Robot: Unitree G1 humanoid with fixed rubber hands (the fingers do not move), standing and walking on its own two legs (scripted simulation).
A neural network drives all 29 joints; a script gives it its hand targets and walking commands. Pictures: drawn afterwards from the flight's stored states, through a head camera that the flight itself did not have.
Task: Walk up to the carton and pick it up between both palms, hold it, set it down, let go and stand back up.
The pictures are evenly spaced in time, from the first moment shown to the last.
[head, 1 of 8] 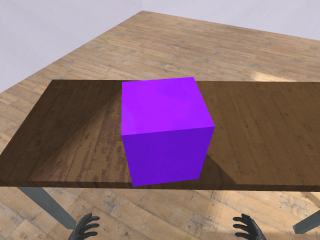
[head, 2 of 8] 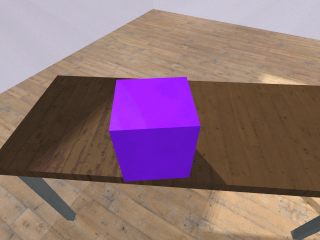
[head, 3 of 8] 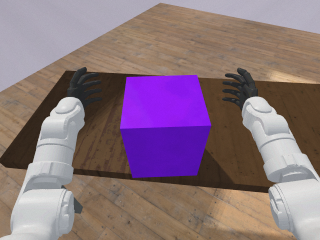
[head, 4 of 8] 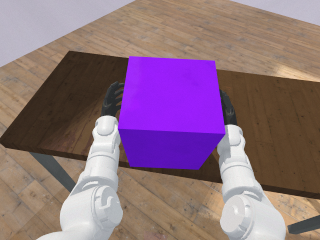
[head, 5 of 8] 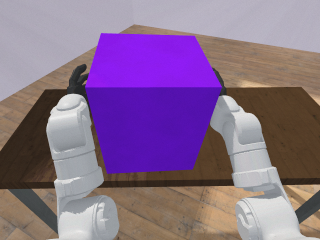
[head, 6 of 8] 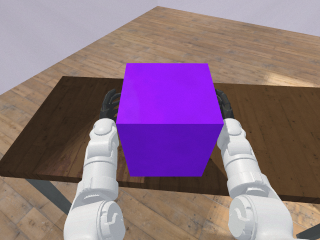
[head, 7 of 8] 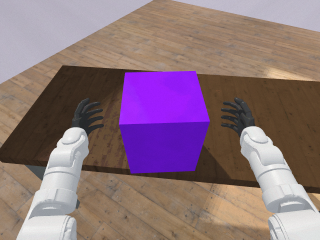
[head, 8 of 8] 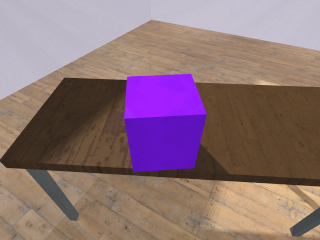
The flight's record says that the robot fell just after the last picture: no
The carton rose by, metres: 0.19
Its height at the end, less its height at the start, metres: +0.00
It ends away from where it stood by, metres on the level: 0.00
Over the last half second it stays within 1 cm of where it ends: yes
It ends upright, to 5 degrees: yes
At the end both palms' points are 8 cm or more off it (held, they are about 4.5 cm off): yes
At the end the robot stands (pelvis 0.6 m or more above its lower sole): yes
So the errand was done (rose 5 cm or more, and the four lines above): yes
